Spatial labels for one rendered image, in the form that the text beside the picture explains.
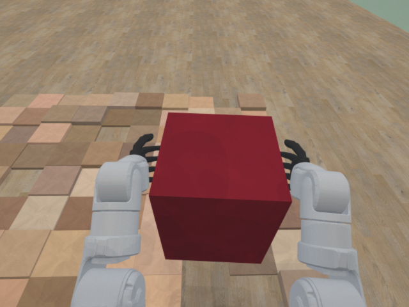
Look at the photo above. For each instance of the robot left hand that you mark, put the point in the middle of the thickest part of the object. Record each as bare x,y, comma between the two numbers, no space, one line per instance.
138,149

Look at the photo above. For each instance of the robot right forearm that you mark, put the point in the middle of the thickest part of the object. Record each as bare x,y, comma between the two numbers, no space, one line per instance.
325,244

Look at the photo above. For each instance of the left robot upper arm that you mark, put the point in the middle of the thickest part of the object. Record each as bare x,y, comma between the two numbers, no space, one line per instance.
111,287

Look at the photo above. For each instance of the right robot upper arm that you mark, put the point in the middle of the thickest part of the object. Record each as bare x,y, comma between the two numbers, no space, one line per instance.
322,292

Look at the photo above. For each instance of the carton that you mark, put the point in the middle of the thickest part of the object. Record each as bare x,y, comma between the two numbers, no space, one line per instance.
219,191

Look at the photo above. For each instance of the robot left forearm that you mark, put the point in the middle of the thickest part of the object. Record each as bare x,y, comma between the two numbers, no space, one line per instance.
114,233

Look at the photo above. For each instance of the robot right hand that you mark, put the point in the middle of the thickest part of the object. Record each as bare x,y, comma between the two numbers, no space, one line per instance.
300,157

